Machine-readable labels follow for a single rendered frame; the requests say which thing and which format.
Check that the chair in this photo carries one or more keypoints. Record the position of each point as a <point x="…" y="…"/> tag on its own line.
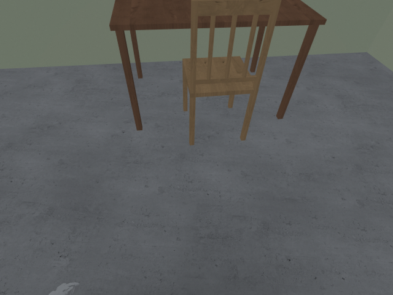
<point x="217" y="76"/>

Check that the table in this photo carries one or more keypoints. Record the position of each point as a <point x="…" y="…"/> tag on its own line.
<point x="176" y="14"/>

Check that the robot left hand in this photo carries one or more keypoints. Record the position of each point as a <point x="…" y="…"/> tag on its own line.
<point x="66" y="289"/>

